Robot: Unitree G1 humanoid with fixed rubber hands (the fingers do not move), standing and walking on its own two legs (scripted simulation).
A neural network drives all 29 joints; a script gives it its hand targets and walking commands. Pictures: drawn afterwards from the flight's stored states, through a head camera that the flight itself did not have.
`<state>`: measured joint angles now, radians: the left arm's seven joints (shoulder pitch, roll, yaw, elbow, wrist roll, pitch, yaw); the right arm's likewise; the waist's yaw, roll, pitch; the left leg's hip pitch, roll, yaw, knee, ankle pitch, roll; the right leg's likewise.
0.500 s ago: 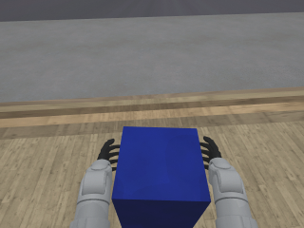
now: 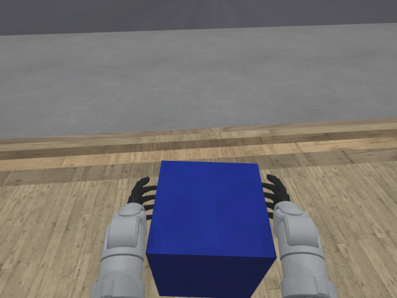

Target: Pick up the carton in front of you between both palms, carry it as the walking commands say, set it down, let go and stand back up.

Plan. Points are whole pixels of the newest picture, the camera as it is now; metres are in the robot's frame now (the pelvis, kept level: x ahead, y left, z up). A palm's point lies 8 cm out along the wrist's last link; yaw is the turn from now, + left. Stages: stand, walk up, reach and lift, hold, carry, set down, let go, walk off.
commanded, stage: hold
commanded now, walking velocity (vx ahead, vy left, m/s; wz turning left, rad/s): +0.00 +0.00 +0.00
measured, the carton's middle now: (207, 232) +0.28 +0.00 -0.02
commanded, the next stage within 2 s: carry in 0.54 s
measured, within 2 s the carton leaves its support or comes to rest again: neither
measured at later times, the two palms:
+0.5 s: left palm (136, 210) +0.29 +0.15 +0.05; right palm (281, 208) +0.29 -0.15 +0.05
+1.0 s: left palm (152, 158) +0.41 +0.12 +0.09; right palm (280, 158) +0.40 -0.18 +0.08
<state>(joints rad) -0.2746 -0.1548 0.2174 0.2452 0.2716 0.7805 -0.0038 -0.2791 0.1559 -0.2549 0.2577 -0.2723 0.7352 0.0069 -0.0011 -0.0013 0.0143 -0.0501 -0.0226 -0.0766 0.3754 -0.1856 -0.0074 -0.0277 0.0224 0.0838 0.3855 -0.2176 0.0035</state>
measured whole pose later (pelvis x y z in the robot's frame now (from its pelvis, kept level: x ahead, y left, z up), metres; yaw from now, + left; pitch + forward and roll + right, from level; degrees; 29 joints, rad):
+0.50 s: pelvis +0.00 +0.00 +0.00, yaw +0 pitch -8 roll +0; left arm -0.27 -0.15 0.21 0.24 0.27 0.78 0.00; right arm -0.27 0.15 -0.25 0.25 -0.27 0.73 0.01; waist 0.00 0.00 0.01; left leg -0.05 -0.02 -0.07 0.37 -0.19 -0.01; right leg -0.03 0.02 0.09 0.38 -0.22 0.00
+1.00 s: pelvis +0.14 -0.01 +0.00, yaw -2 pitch +6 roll +2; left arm -0.14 -0.13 0.09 -0.28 0.11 1.14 0.09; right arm -0.15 0.13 -0.12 -0.27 -0.11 1.10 -0.08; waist 0.01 -0.03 -0.17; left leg -0.43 0.01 0.17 0.49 -0.25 -0.01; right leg -0.09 -0.03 -0.02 0.34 -0.35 -0.02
